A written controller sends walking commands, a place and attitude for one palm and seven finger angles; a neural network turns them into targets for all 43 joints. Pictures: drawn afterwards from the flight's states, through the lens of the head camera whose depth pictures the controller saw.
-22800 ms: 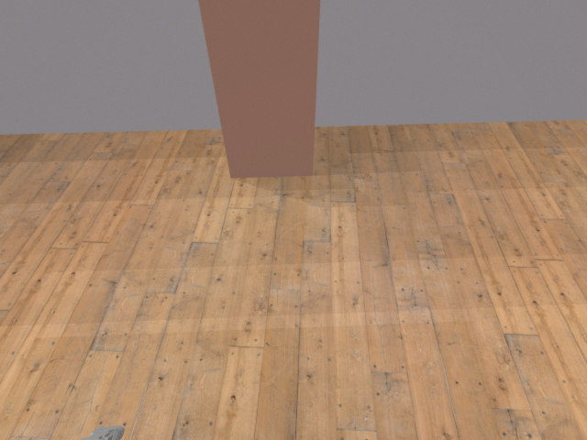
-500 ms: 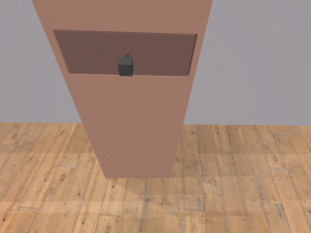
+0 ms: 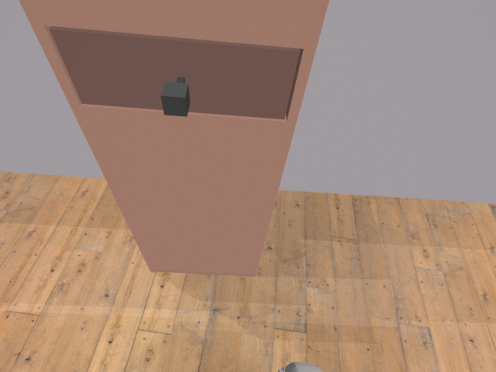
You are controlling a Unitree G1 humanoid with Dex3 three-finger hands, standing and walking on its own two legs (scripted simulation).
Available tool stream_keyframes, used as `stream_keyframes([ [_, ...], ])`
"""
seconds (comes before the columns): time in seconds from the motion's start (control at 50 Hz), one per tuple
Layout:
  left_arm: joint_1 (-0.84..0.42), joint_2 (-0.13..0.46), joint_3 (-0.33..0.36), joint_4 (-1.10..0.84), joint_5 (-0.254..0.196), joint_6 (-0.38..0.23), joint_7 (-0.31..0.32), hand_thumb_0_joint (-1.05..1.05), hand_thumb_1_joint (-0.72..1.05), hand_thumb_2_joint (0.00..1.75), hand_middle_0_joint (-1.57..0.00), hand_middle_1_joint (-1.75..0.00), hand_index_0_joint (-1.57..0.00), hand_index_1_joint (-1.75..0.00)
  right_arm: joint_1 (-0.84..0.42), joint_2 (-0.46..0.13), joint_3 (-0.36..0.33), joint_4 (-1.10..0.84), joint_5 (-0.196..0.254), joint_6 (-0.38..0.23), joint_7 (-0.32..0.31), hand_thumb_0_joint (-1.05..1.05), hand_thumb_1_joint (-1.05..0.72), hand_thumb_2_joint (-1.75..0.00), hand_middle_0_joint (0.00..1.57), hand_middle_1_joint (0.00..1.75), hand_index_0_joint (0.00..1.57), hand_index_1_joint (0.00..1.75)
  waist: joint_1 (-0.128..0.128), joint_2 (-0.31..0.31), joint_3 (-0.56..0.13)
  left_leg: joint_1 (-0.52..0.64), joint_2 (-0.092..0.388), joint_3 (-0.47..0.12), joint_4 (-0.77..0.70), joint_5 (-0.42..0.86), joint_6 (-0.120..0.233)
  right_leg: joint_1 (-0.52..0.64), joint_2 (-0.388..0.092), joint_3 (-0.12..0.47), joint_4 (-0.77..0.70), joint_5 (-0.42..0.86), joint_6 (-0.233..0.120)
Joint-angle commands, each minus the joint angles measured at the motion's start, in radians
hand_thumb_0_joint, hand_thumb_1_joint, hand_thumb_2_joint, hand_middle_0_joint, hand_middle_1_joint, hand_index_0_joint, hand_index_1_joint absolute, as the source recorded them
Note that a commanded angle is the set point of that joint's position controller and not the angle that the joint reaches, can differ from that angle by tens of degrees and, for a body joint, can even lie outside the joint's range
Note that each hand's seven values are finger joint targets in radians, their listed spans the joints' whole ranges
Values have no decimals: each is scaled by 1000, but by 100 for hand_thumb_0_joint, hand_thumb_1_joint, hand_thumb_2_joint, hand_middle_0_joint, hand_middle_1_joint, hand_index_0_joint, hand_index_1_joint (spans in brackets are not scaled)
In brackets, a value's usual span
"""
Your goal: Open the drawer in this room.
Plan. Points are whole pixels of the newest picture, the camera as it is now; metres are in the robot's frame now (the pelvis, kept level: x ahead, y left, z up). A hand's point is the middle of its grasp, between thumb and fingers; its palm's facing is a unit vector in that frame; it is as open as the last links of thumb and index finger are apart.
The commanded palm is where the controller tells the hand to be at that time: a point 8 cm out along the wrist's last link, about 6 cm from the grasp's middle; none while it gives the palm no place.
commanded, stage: come to a stop and stand still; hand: left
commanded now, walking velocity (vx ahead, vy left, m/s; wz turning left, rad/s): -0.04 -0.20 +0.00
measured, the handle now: (178, 92) +0.51 +0.16 +0.15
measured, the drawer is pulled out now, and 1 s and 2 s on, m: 0.00 0.00 0.00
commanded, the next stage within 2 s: look again from close up in 1.80 s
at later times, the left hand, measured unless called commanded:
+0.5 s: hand out of the picture +0.04 +0.14 -0.19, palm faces +0.06 -0.98 -0.21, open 7.3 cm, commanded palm none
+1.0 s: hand out of the picture +0.06 +0.13 -0.16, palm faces +0.00 -0.97 -0.26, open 7.4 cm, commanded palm none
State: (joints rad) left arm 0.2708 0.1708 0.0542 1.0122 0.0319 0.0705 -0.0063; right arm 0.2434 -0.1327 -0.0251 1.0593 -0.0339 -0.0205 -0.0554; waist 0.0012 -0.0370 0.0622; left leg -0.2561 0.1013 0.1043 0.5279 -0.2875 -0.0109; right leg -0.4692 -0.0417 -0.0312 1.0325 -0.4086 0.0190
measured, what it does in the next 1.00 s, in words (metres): steps on the spot: right foot, then left foot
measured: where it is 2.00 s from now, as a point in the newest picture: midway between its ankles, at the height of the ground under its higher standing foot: outside the picture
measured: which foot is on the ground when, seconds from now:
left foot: down 0.00-0.14, up 0.16-0.42, down 0.44-1.00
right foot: up 0.00-0.14, down 0.16-1.00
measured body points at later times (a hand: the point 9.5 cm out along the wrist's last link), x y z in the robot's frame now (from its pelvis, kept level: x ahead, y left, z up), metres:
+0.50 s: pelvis +0.00 -0.06 -0.01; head +0.03 -0.04 +0.43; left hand +0.04 +0.19 -0.17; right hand +0.07 -0.30 -0.15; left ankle +0.01 +0.02 -0.74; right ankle +0.02 -0.21 -0.74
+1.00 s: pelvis +0.04 -0.06 +0.00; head +0.06 -0.08 +0.45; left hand +0.06 +0.18 -0.14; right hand +0.08 -0.29 -0.17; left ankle +0.01 +0.02 -0.74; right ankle +0.03 -0.21 -0.74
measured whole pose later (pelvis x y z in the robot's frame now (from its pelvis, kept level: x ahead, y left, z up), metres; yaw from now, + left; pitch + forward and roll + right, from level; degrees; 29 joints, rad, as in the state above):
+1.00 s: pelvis +0.04 -0.06 +0.00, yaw +0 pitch +1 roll +1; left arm 0.24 0.17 -0.01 1.07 0.02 0.00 0.02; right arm 0.24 -0.21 0.00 1.02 -0.02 -0.02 -0.02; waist 0.01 0.04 0.04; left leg -0.18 -0.04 0.12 0.46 -0.29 0.05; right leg -0.24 -0.08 0.00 0.53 -0.29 0.05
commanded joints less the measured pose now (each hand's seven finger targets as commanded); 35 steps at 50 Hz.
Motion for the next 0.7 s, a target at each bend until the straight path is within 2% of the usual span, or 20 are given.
stream_keyframes([
  [0.0, 4, 29, 13, -74, -6, -14, -7, 0, 90, 90, -20, -30, -20, -30, 64, -243, -65, -40, -9, 5, 1, 0, -90, -90, 20, 30, 20, 30, -21, 248, -38, 12, 215, -126, -177, 440, 146, 36, -8, -43, -176, 36, 18],
  [0.04, 18, 27, 11, -75, -8, -35, -6, 0, 90, 90, -20, -30, -20, -30, 40, -253, -74, -58, -11, 14, 10, 0, -90, -90, 20, 30, 20, 30, -12, 281, -71, 3, 188, -121, -119, 352, 123, 128, 12, -73, -327, 50, 12],
  [0.06, 64, 32, 14, -59, -9, -49, -4, 0, 90, 90, -20, -30, -20, -30, 22, -246, -73, -65, -9, 20, 16, 0, -90, -90, 20, 30, 20, 30, 14, 252, -89, -31, 151, -95, -54, 259, 89, 215, 28, -98, -441, 133, 11],
  [0.08, 107, 61, 16, -38, -6, -66, 3, 0, 90, 90, -20, -30, -20, -30, 33, -210, -65, -69, -7, 22, 25, 0, -90, -90, 20, 30, 20, 30, 30, 165, -103, -79, 84, -64, 18, 130, 48, 311, 32, -100, -543, 208, 17],
  [0.1, 155, 138, 26, -22, -3, -88, 16, 0, 90, 90, -20, -30, -20, -30, 54, -134, -50, -77, 3, 24, 33, 0, -90, -90, 20, 30, 20, 30, 52, -55, -122, -178, -4, -18, 176, -164, -1, 388, -120, 61, -642, 255, -4],
  [0.12, 129, 231, 35, -35, 1, -94, 25, 0, 90, 90, -20, -30, -20, -30, 51, -69, -34, -111, 12, 31, 39, 0, -90, -90, 20, 30, 20, 30, 44, -295, -125, -253, -61, -31, 319, -354, -15, 331, -329, 310, -733, 278, -76],
  [0.14, 90, 257, 29, -64, 3, -86, 20, 0, 90, 90, -20, -30, -20, -30, 19, -102, -35, -131, 14, 29, 41, 0, -90, -90, 20, 30, 20, 30, 57, -162, -104, -207, -49, -99, 385, -353, 12, 225, -354, 315, -746, 187, -139],
  [0.18, 7, 233, 33, -85, 3, -90, 34, 0, 90, 90, -20, -30, -20, -30, 22, -106, -41, -124, 13, 40, 42, 0, -90, -90, 20, 30, 20, 30, 29, -315, -73, -279, -48, -104, 509, -261, 2, 215, -344, 384, -748, 219, -170],
  [0.22, -37, 202, 23, -103, 7, -83, 38, 0, 90, 90, -20, -30, -20, -30, 28, -119, -39, -103, 17, 31, 52, 0, -90, -90, 20, 30, 20, 30, 14, -238, -43, -244, -54, -82, 497, -185, -11, 190, -289, 240, -697, 376, -154],
  [0.28, -10, 222, 34, -100, 7, -75, 46, 0, 90, 90, -20, -30, -20, -30, 11, -105, -31, -111, 23, 33, 55, 0, -90, -90, 20, 30, 20, 30, 35, -180, -71, -188, -87, -39, 327, -187, -24, 250, -297, 201, -652, 513, -176],
  [0.34, -10, 226, 34, -99, 0, -65, 48, 0, 90, 90, -20, -30, -20, -30, 43, -92, -24, -116, 23, 33, 52, 0, -90, -90, 20, 30, 20, 30, 17, -155, -89, -65, -110, -24, 130, -82, -16, 210, -268, 191, -628, 431, -165],
  [0.38, -42, 205, 30, -108, -9, -51, 47, 0, 90, 90, -20, -30, -20, -30, 103, -102, -27, -95, 25, 29, 48, 0, -90, -90, 20, 30, 20, 30, -16, -116, -85, 113, -110, -15, -83, 44, -6, 106, -205, 143, -564, 288, -112],
  [0.4, -41, 158, 21, -121, -15, -41, 45, 0, 90, 90, -20, -30, -20, -30, 118, -151, -33, -100, 19, 24, 45, 0, -90, -90, 20, 30, 20, 30, -21, 33, -74, 151, -16, -128, -157, 55, 31, 24, -129, 91, -478, 137, -71],
  [0.42, -32, 93, 11, -137, -18, -32, 39, 0, 90, 90, -20, -30, -20, -30, 102, -213, -43, -120, 7, 22, 42, 0, -90, -90, 20, 30, 20, 30, -11, 252, -47, 83, 167, -350, -254, 76, 119, -21, -25, -19, -354, -53, -12],
  [0.44, 73, 122, -23, -28, -20, -57, 73, 0, 90, 90, -20, -30, -20, -30, -55, -258, -49, -190, 23, 26, 48, 0, -90, -90, 20, 30, 20, 30, 9, 288, -84, -128, 84, -102, -73, 80, 102, 217, -66, 14, -250, 50, -70],
  [0.46, 73, 151, -20, -92, -8, -50, 57, 0, 90, 90, -20, -30, -20, -30, -116, -182, -29, -250, 6, 32, 60, 0, -90, -90, 20, 30, 20, 30, 66, 321, -44, -216, 21, -167, -127, -211, 87, 183, -15, -12, -357, -24, -62],
  [0.48, 58, 173, -23, -94, 1, -57, 45, 0, 90, 90, -20, -30, -20, -30, -119, -186, -20, -272, 1, 36, 67, 0, -90, -90, 20, 30, 20, 30, 47, 320, -25, -229, 6, -158, -135, -305, 78, 175, -15, -8, -390, -37, -62],
  [0.52, 21, 163, -26, -96, -2, -73, 36, 0, 90, 90, -20, -30, -20, -30, -29, -189, -18, -272, 7, 19, 61, 0, -90, -90, 20, 30, 20, 30, 5, 211, -40, -142, 27, -226, -165, -187, 80, 131, -4, 8, -409, 13, -58],
  [0.6, 9, 124, -40, -66, -9, -80, 34, 0, 90, 90, -20, -30, -20, -30, 24, -198, -16, -243, 14, 2, 45, 0, -90, -90, 20, 30, 20, 30, -2, 98, -34, -27, 53, -225, -182, 66, 89, 132, -4, 10, -448, 104, -39],
  [0.68, 28, 119, -42, -36, -12, -81, 37, 0, 90, 90, -20, -30, -20, -30, 39, -192, -11, -211, 16, -10, 36, 0, -90, -90, 20, 30, 20, 30, -1, 68, -54, 46, 39, -188, -182, 218, 80, 165, -23, 32, -488, 170, -34],
])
